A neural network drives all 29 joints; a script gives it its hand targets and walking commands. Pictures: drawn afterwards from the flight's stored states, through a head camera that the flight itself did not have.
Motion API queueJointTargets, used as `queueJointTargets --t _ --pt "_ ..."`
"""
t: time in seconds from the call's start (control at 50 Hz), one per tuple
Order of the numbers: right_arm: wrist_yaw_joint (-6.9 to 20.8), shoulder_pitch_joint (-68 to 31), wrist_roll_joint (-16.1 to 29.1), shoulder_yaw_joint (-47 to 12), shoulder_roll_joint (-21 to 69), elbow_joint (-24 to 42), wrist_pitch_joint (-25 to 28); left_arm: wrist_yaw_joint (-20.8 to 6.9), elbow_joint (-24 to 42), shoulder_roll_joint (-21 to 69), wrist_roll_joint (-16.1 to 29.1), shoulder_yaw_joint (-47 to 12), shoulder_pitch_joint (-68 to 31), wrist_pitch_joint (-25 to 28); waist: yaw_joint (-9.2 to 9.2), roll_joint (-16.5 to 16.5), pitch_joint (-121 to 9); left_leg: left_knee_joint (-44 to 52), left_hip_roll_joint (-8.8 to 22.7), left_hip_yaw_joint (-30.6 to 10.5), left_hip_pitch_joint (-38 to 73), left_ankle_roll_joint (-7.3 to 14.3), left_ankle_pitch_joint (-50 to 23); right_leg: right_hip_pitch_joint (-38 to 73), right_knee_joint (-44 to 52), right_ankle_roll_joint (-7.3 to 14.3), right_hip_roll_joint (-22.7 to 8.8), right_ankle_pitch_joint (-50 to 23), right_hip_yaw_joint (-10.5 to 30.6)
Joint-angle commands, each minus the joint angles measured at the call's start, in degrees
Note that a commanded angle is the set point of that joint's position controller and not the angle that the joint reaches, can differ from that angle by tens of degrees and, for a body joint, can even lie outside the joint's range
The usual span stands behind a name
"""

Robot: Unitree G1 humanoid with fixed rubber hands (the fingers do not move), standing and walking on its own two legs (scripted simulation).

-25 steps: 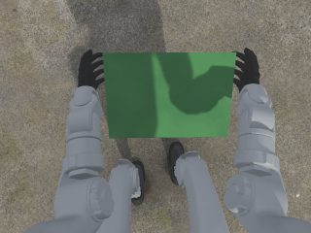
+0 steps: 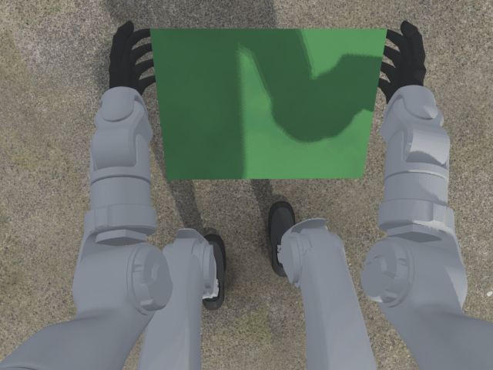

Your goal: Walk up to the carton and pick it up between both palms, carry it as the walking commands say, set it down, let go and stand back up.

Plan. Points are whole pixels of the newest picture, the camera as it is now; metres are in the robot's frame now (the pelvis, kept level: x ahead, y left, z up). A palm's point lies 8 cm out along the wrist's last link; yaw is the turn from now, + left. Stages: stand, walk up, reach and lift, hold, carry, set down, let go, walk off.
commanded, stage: set down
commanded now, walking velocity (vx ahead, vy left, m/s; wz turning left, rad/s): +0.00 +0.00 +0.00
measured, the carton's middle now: (261, 99) +0.50 -0.04 -0.23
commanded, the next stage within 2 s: none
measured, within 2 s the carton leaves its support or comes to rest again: neither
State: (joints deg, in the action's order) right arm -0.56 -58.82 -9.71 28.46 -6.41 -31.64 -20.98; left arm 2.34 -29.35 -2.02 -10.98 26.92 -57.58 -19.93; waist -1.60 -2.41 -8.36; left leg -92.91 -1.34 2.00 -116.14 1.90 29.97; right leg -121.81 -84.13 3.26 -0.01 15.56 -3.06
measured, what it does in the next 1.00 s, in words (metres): lowers itself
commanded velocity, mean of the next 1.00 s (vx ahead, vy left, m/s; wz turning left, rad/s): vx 0.00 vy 0.00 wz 0.00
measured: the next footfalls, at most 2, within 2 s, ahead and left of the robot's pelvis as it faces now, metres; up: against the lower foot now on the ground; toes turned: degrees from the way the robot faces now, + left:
none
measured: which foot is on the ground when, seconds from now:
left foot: down 0.00-1.00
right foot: down 0.00-1.00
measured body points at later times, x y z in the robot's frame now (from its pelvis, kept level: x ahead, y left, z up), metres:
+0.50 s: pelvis -0.01 +0.00 -0.06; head +0.35 -0.02 +0.20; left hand +0.53 +0.15 -0.21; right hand +0.52 -0.24 -0.22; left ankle +0.07 +0.10 -0.49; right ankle +0.15 -0.10 -0.49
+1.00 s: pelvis -0.01 +0.00 -0.12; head +0.37 -0.01 +0.13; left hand +0.55 +0.16 -0.28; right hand +0.55 -0.23 -0.28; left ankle +0.07 +0.10 -0.49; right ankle +0.15 -0.10 -0.49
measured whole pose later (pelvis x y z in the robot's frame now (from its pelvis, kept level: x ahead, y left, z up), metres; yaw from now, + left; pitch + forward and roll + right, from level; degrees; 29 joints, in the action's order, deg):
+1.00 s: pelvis -0.01 +0.00 -0.12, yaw +1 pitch +46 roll +0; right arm 1.4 -77.5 -1.9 26.0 -18.5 -43.7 -17.5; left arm 6.5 -37.3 -10.1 -4.8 21.6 -75.9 -18.3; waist -1.6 -1.8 11.6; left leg -118.9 -2.1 2.6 -128.5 1.9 36.7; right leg -135.3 -109.4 3.3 -1.7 20.4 -3.5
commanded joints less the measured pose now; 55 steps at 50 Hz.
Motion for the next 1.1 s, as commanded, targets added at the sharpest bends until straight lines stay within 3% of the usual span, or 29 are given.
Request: queueJointTargets --t 0.0,0.06,0.12,0.14,0.16,0.18,0.3,0.32,0.38,0.42,0.46,0.48,0.52,0.54,0.56,0.6,0.62,0.66,0.68,0.72,0.74,0.76,0.9,0.96,0.98,1.02,1.04,1.06,1.08 --pt "20.65 -34.65 12.07 -34.01 42.86 -0.44 1.34 -20.42 1.7 41.67 16.01 -36.52 -41.38 2.14 -1.85 1.58 -67.03 6.43 -5.69 -0.47 15.88 -0.85 -12.32 51.15 -6.45 -2.25 4.4 -12.37 4.69" --pt "20.55 -35.71 12.6 -33.48 40.98 -1.06 1.79 -19.68 -0.45 42.15 15.37 -36.85 -40.79 1.72 -2.15 -1.4 -64.77 5.57 -5.64 -1.05 15.49 -1.14 -13.09 46.31 -7.99 -2.02 3.62 -12.57 4.54" --pt "20.5 -33.94 12.46 -33.23 41.06 -3.4 1.62 -19.22 -2.38 41.86 15.18 -36.56 -39.26 1.84 -2.02 -0.78 -62.56 4.6 -5.57 -0.54 13.91 -1.11 -13.37 45.44 -8.95 -2.1 3.76 -13.11 4.44" --pt "20.23 -34.37 11.86 -33.23 40.18 -3.17 1.66 -19.23 -0.15 42.21 16.46 -37.15 -42.14 2.21 -3.89 0.81 -63.27 3.37 -5.56 -1.07 12.07 -1.15 -12.54 46.67 -9.65 -1.88 3.63 -13.79 4.63" --pt "20.22 -34.84 12.29 -33.57 39.64 -2.95 1.89 -19.03 -0.96 41.51 15.86 -36.92 -40.65 2.3 -2.47 -0.16 -62.12 2.73 -5.48 -0.87 11.51 -1.1 -13.61 44.48 -10.53 -1.85 3.41 -13.82 4.79" --pt "20.05 -35.56 12.54 -33.78 39.93 -2.42 1.94 -18.83 0.5 40.89 16.42 -37.11 -42.51 2.68 -3.5 0.96 -62.49 1.96 -5.71 -0.56 10.81 -1.07 -12.94 45.72 -10.59 -1.92 3.53 -14.37 5.08" --pt "19.0 -40.52 14.61 -35.39 37.88 -1.16 2.44 -17.56 1.02 38.28 18.09 -37.7 -46.2 3.22 -1.76 1.53 -64.3 -0.95 -5.68 -0.71 8.13 -0.8 -11.68 46.94 -14.44 -2.12 3.04 -15.37 5.89" --pt "18.82 -40.02 13.59 -34.76 36.49 -2.83 2.07 -17.37 -1.13 37.86 18.02 -37.12 -45.78 2.83 -3.73 3.58 -62.82 -1.54 -5.68 -0.86 8.39 -0.8 -10.62 45.94 -14.47 -2.43 2.77 -13.96 5.0" --pt "18.75 -40.59 14.41 -34.85 36.05 -3.95 2.23 -17.39 -2.77 36.34 17.21 -36.17 -45.37 2.57 -1.48 2.75 -60.72 -3.04 -5.46 0.14 6.32 -0.68 -8.95 45.01 -15.83 -2.35 2.71 -12.36 5.37" --pt "18.47 -42.01 14.9 -35.4 36.5 -2.9 2.25 -17.06 -0.71 37.74 18.07 -37.28 -47.02 2.66 -2.48 3.37 -62.94 -4.1 -5.35 -0.28 6.78 -0.66 -9.57 46.48 -17.5 -2.37 2.77 -14.02 4.94" --pt "18.09 -43.7 16.46 -36.22 35.85 -2.17 2.18 -16.88 -1.4 36.3 18.02 -36.78 -47.1 2.61 -0.77 2.04 -64.9 -5.74 -5.43 0.6 7.04 -0.61 -9.0 48.16 -18.68 -2.59 2.02 -13.26 6.29" --pt "17.99 -44.31 15.16 -35.21 34.66 -4.28 2.04 -16.67 -3.08 36.44 17.65 -36.21 -47.9 2.39 -2.04 4.09 -59.52 -5.44 -5.38 0.18 4.34 -0.45 -7.17 45.87 -18.36 -2.5 2.64 -12.4 5.12" --pt "17.68 -41.9 14.44 -33.97 35.27 -5.8 2.07 -16.84 -3.49 36.21 17.66 -35.77 -49.15 2.68 -2.27 2.25 -57.36 -7.01 -5.34 0.86 2.99 -0.64 -5.6 45.43 -18.98 -2.27 2.22 -10.04 6.48" --pt "17.6 -45.29 14.89 -34.97 33.97 -4.61 1.99 -16.75 -3.18 35.44 17.98 -35.57 -49.05 2.52 -2.51 4.93 -57.56 -7.27 -5.16 0.02 3.31 -0.22 -5.5 45.9 -19.88 -2.61 2.03 -10.97 5.58" --pt "17.38 -44.59 15.35 -34.87 34.55 -6.06 1.89 -16.53 -4.23 34.78 17.3 -34.89 -49.21 2.57 -0.7 3.55 -57.04 -7.97 -5.11 1.11 1.92 -0.42 -4.7 45.95 -20.22 -2.72 2.19 -9.57 6.3" --pt "17.28 -46.25 15.29 -35.12 34.12 -4.41 2.4 -16.53 -2.3 35.69 18.44 -35.65 -51.36 2.88 -2.15 5.18 -57.3 -9.13 -5.05 0.24 2.71 -0.18 -6.32 45.51 -21.58 -2.39 2.43 -10.89 5.56" --pt "17.08 -46.45 16.13 -34.3 32.77 -4.84 2.71 -16.2 -3.0 35.01 18.69 -36.99 -52.62 2.91 -2.7 2.12 -58.75 -8.86 -4.86 0.42 5.9 -0.3 -5.87 44.73 -22.04 -2.27 2.14 -10.1 5.52" --pt "16.71 -47.69 16.41 -34.94 31.85 -5.79 2.86 -15.83 -4.41 33.65 18.35 -35.94 -51.5 2.97 -1.52 3.44 -56.06 -10.26 -4.85 0.63 2.45 -0.23 -5.46 45.88 -22.93 -2.4 1.93 -11.06 6.18" --pt "16.74 -46.94 15.81 -34.31 31.53 -6.82 2.99 -15.58 -3.95 33.11 19.06 -36.45 -53.04 3.27 -2.5 4.07 -55.09 -10.57 -4.87 0.6 3.02 -0.51 -5.78 43.94 -23.22 -2.4 1.83 -10.96 5.28" --pt "16.56 -47.18 16.79 -34.41 30.33 -7.72 3.33 -15.07 -4.44 33.15 18.82 -36.9 -53.1 3.43 -1.74 1.91 -55.83 -12.01 -4.5 0.61 3.57 -0.63 -5.98 43.67 -25.21 -2.0 1.79 -10.6 5.66" --pt "16.53 -48.24 16.42 -35.18 31.11 -6.24 3.52 -14.88 -2.18 34.8 20.02 -38.21 -53.92 3.77 -3.43 3.87 -57.95 -12.8 -4.85 0.14 4.65 -0.65 -8.41 44.91 -26.01 -2.04 2.14 -13.69 4.55" --pt "16.43 -48.04 17.26 -35.06 29.68 -6.36 3.92 -14.41 -3.54 34.45 20.0 -38.47 -53.02 3.68 -3.49 2.28 -57.79 -12.63 -4.75 -0.41 7.01 -0.66 -9.0 43.4 -26.64 -1.94 1.85 -13.92 4.37" --pt "16.42 -42.58 14.12 -29.68 28.65 -15.96 3.79 -14.42 -9.52 33.52 19.62 -36.64 -52.91 4.16 -5.83 -0.51 -43.97 -14.2 -4.35 -1.13 2.76 -0.81 -4.56 35.12 -28.06 -0.85 1.43 -7.99 4.49" --pt "16.77 -42.8 13.48 -29.1 29.01 -15.24 4.3 -14.86 -9.27 34.23 19.4 -35.87 -52.12 4.43 -6.47 1.37 -42.94 -15.05 -4.45 -1.35 2.42 -0.91 -5.6 35.65 -28.43 -0.72 1.33 -8.82 4.12" --pt "16.58 -43.4 14.24 -28.82 29.06 -16.0 4.26 -14.74 -9.93 32.92 18.88 -35.96 -52.44 4.3 -5.26 -0.88 -42.27 -15.38 -4.25 -0.92 1.34 -0.9 -4.71 35.79 -28.61 -0.57 1.4 -8.51 5.12" --pt "16.94 -42.0 13.46 -27.37 28.47 -18.59 3.88 -14.76 -12.85 32.92 18.03 -34.66 -51.05 4.0 -5.73 -1.78 -39.66 -15.31 -4.28 -1.2 2.13 -0.96 -3.56 32.42 -28.96 -0.66 1.22 -5.53 4.63" --pt "17.02 -40.66 12.76 -26.72 29.43 -19.86 3.9 -14.82 -12.39 33.48 18.04 -34.66 -51.5 4.13 -7.14 0.54 -39.28 -15.02 -4.13 -1.73 1.79 -0.94 -2.48 32.7 -29.34 -0.88 1.06 -5.18 3.58" --pt "17.09 -41.16 12.66 -26.56 27.99 -18.72 4.09 -14.87 -13.44 33.52 18.01 -34.03 -51.55 3.89 -7.57 -1.21 -37.47 -15.65 -4.14 -1.37 0.54 -1.07 -2.39 31.61 -28.67 -0.32 1.12 -5.2 4.38" --pt "17.23 -42.29 12.73 -26.97 29.73 -18.3 4.0 -14.85 -12.15 33.13 17.61 -33.46 -51.2 4.25 -6.32 1.02 -36.59 -15.75 -4.37 -1.84 -0.47 -0.56 -3.02 31.69 -29.32 -0.54 1.14 -5.6 4.15"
